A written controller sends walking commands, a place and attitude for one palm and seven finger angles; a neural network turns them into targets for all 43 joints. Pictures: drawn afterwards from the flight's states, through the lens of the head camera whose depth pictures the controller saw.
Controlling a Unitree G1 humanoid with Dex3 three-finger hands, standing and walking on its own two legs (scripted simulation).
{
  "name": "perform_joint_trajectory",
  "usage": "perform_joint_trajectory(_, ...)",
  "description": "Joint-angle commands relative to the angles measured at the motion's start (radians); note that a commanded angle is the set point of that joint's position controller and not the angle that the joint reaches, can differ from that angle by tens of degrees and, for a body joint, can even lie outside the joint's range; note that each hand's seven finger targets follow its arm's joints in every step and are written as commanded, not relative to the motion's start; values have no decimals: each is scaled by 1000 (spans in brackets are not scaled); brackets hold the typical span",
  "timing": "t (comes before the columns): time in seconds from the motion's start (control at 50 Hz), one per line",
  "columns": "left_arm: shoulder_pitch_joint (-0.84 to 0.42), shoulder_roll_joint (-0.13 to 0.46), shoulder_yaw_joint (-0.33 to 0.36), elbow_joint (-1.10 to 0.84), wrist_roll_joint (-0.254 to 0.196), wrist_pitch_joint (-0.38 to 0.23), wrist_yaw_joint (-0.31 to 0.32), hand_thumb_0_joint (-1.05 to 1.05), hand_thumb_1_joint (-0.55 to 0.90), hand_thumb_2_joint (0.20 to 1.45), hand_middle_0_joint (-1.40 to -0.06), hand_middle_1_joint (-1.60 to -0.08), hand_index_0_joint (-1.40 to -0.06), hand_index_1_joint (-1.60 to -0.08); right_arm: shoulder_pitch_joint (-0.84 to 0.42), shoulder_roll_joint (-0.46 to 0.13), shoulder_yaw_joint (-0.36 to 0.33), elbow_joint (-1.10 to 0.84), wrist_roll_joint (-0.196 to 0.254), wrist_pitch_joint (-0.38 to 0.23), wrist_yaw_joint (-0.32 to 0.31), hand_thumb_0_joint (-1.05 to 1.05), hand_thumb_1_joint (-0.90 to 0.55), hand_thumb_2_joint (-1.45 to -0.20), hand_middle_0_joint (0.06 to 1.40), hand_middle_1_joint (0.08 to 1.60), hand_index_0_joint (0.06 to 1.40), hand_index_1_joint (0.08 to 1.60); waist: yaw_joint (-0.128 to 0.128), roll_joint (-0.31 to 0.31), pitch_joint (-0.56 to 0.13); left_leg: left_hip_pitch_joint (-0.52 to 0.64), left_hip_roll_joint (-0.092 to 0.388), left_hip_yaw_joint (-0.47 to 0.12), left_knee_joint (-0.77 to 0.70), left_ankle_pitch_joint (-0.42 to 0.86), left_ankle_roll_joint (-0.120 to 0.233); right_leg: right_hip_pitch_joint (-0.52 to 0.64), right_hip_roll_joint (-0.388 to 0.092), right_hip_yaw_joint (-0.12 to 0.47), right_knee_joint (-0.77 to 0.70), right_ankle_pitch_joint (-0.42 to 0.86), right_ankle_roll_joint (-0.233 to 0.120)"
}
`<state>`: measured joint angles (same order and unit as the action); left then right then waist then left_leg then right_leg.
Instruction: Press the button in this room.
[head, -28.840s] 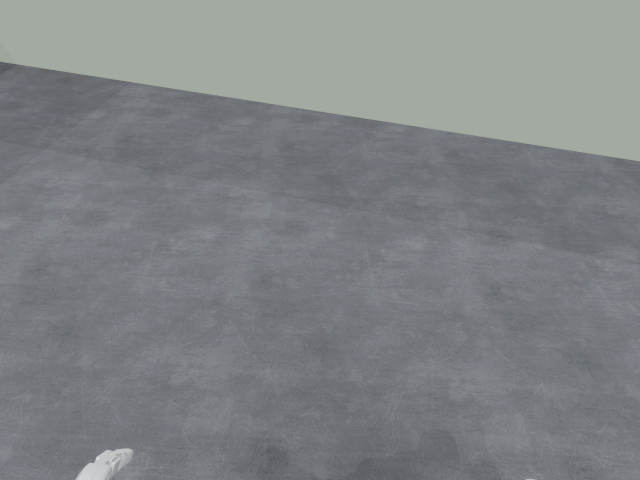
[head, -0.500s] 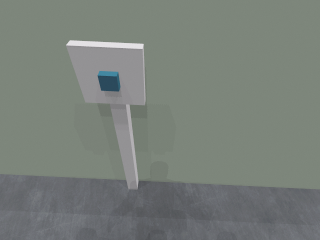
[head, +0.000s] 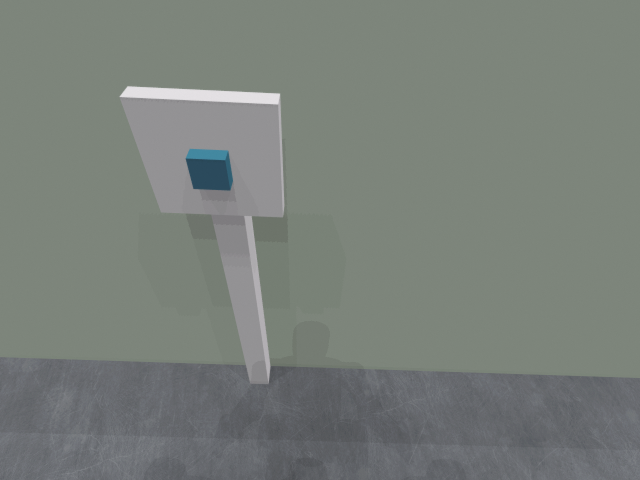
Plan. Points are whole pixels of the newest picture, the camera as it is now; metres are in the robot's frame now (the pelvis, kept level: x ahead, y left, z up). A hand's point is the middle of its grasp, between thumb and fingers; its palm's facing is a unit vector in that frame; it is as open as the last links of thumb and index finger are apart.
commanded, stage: raise the hand and make a fist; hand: left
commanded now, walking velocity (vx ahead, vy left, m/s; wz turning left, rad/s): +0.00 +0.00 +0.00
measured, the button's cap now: (211, 168) +0.51 +0.20 +0.12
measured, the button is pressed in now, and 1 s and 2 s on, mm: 0 0 0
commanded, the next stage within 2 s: none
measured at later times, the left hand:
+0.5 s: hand (179, 467) +0.15 +0.18 -0.06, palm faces +0.05 -1.00 +0.00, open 5.6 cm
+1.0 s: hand (159, 404) +0.19 +0.19 +0.03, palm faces +0.13 -0.99 -0.07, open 3.1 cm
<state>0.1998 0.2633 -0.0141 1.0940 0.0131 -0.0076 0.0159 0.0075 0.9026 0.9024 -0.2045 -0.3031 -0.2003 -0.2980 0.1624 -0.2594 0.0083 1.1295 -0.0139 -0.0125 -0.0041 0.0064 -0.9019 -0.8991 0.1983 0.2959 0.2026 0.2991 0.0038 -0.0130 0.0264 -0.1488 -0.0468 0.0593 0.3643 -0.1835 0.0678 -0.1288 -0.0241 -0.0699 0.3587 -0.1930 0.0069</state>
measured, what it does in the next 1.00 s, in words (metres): stands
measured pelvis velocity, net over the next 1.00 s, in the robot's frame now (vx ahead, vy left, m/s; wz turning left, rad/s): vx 0.01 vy -0.04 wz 0.02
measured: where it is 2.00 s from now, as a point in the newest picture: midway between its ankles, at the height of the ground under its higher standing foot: outside the picture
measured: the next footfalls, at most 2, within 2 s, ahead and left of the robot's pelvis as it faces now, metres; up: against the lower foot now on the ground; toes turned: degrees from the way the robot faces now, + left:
none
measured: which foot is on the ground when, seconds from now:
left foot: down 0.00-1.00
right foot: down 0.00-1.00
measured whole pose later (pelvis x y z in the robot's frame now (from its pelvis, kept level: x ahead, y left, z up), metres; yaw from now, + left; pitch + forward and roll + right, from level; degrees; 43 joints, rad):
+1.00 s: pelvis +0.01 -0.04 -0.05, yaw +1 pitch +9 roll -1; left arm 0.52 0.25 0.31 -0.12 -0.36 -0.32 -0.30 0.02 0.90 0.90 -1.19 -1.38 -1.18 -1.37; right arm 0.28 -0.23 -0.01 0.59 0.04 -0.23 -0.07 0.02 -0.90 -0.90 0.20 0.30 0.20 0.30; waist 0.00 0.03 -0.12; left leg -0.61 0.02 0.01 0.89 -0.43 0.02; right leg -0.57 0.02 -0.12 0.85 -0.44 -0.05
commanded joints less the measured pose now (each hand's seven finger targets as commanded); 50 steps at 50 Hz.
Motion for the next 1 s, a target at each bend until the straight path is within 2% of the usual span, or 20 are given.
perform_joint_trajectory(0.0,12,153,25,-41,4,-17,11,0,900,900,-200,-300,-200,-300,-22,-179,-32,-50,5,-19,-8,0,-900,-900,200,300,200,300,1,11,-4,-27,170,-163,-101,63,-28,-1,-109,112,-57,55,-29)
perform_joint_trajectory(0.06,14,152,26,-44,4,-17,12,0,900,900,-200,-300,-200,-300,-18,-178,-33,-48,5,-20,-8,0,-900,-900,200,300,200,300,1,12,-20,-15,170,-162,-97,86,-28,7,-110,111,-55,69,-28)
perform_joint_trajectory(0.08,98,54,6,-25,11,-31,55,0,900,900,-200,-300,-200,-300,15,-95,-13,-106,14,-31,-6,0,-900,-900,200,300,200,300,0,70,8,-31,183,-96,56,240,-50,-54,-124,111,21,182,-19)
perform_joint_trajectory(0.1,-645,443,396,-1456,-144,-232,53,0,900,900,-228,-330,-228,-330,43,-196,-66,-449,60,-145,-33,0,-900,-900,200,300,200,300,-81,205,-445,246,52,-161,10,355,-113,-12,14,5,103,243,-43)
perform_joint_trajectory(0.12,-85,293,272,-1199,-90,-194,43,0,900,900,-255,-360,-255,-360,-39,-139,-24,-444,46,-235,-59,0,-900,-900,200,300,200,300,36,328,-350,317,122,-155,-11,465,-110,-127,11,8,170,7,-56)
perform_joint_trajectory(0.14,-51,209,219,-1094,-134,-166,77,0,900,900,-282,-390,-282,-390,-20,-152,-29,-376,41,-250,-68,0,-900,-900,200,300,200,300,-7,281,-289,172,108,-143,-29,298,-141,-147,16,-16,191,-83,-51)
perform_joint_trajectory(0.16,170,-28,117,-979,-164,-114,62,0,900,900,-310,-420,-310,-420,34,-87,-39,-375,53,-250,-52,0,-900,-900,200,300,200,300,-37,190,-160,119,112,-153,-50,141,-123,-223,23,-25,180,-118,-40)
perform_joint_trajectory(0.18,-17,-11,109,-1153,-194,-158,42,0,900,900,-337,-450,-337,-450,-10,-129,-46,-471,48,-267,-41,0,-900,-900,200,300,200,300,-46,182,-27,-12,90,-169,-22,-11,-110,-243,12,-23,174,-106,-39)
perform_joint_trajectory(0.2,40,40,181,-1086,-197,-207,21,0,900,900,-365,-480,-365,-480,-18,-145,-66,-488,39,-275,-45,0,-900,-900,200,300,200,300,-38,95,-9,-92,86,-171,26,-135,-95,-276,13,-29,153,-122,-36)
perform_joint_trajectory(0.26,369,-42,218,-825,-241,-370,-100,0,900,900,-447,-570,-447,-570,-30,-129,-76,-546,37,-272,-29,0,-900,-900,200,300,200,300,15,-245,40,-350,47,-122,192,-200,-79,-406,36,-57,227,-243,-34)
perform_joint_trajectory(0.28,425,-76,204,-809,-268,-439,-164,0,900,900,-475,-600,-475,-600,-49,-128,-82,-572,34,-275,-20,0,-900,-900,200,300,200,300,28,-293,27,-419,41,-109,261,-204,-80,-462,40,-54,290,-269,-33)
perform_joint_trajectory(0.32,437,-37,242,-817,-307,-573,-294,0,900,900,-530,-660,-530,-660,-67,-132,-97,-621,37,-289,-2,0,-900,-900,200,300,200,300,44,-267,-53,-510,26,-80,376,-200,-85,-514,32,-20,375,-293,-38)
perform_joint_trajectory(0.36,416,64,326,-855,-340,-639,-407,0,900,900,-585,-720,-585,-720,-68,-143,-100,-672,45,-301,13,0,-900,-900,200,300,200,300,55,-88,-144,-534,15,-61,449,-176,-85,-505,17,25,434,-260,-51)
perform_joint_trajectory(0.46,247,197,444,-1316,-401,-591,-392,0,900,900,-723,-870,-723,-870,-52,-107,-91,-760,41,-297,-14,0,-900,-900,200,300,200,300,61,155,-421,-485,35,-63,526,-117,-52,-452,21,99,478,-220,-33)
perform_joint_trajectory(0.54,176,127,343,-1536,-376,-619,-309,0,900,900,-832,-990,-832,-990,5,-84,-74,-720,31,-294,-45,0,-900,-900,200,300,200,300,-24,152,-386,-447,56,-95,565,-28,-34,-494,39,87,487,-89,-34)
perform_joint_trajectory(0.6,153,116,291,-1415,-342,-596,-334,0,900,900,-915,-1080,-915,-1080,12,-100,-71,-672,39,-296,-60,0,-900,-900,200,300,200,300,-79,113,-238,-514,64,-110,593,-94,-30,-568,34,95,452,-145,-26)
perform_joint_trajectory(0.64,181,117,280,-1298,-348,-527,-390,0,900,900,-970,-1140,-970,-1140,7,-109,-63,-671,53,-293,-68,0,-900,-900,200,300,200,300,-83,51,-190,-555,62,-115,595,-121,-27,-552,29,124,407,-181,-15)
perform_joint_trajectory(0.74,319,208,434,-1228,-408,-312,-447,0,900,900,-1107,-1290,-1107,-1290,-17,-97,-59,-725,76,-271,-84,0,-900,-900,200,300,200,300,20,-14,-351,-524,45,-103,539,-41,-35,-292,-25,184,342,-27,31)
perform_joint_trajectory(0.82,349,185,496,-1382,-435,-316,-353,0,900,900,-1217,-1410,-1217,-1410,-20,-57,-59,-737,67,-267,-78,0,-900,-900,200,300,200,300,52,-11,-385,-448,51,-99,478,41,-44,-221,-23,129,365,178,36)
perform_joint_trajectory(0.98,287,106,320,-1354,-363,-367,-326,0,900,900,-1300,-1500,-1300,-1500,16,-97,-58,-706,63,-292,-63,0,-900,-900,200,300,200,300,-16,19,-214,-393,53,-98,415,-8,-35,-374,15,57,332,11,3)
